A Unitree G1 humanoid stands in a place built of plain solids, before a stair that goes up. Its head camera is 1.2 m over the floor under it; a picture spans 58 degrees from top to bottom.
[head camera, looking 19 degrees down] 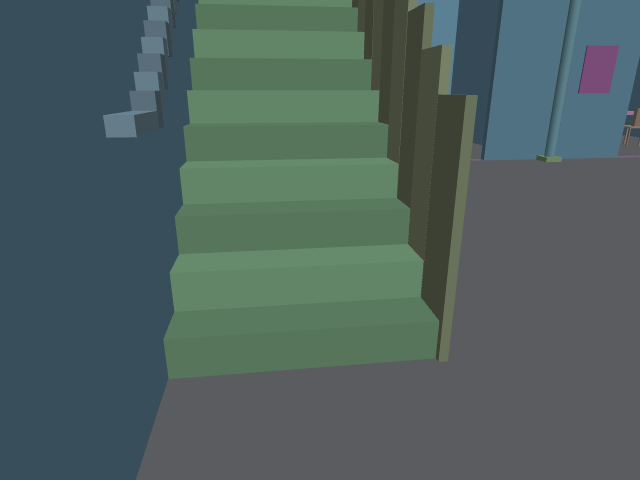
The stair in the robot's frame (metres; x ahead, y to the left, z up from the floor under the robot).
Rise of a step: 0.20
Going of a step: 0.25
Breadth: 1.23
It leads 7 degrees to the left of straight ahead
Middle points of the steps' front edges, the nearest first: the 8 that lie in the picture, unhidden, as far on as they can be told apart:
1.68 0.06 0.20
1.93 0.09 0.40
2.17 0.12 0.60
2.42 0.15 0.80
2.67 0.19 1.01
2.91 0.22 1.21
3.16 0.25 1.41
3.41 0.28 1.61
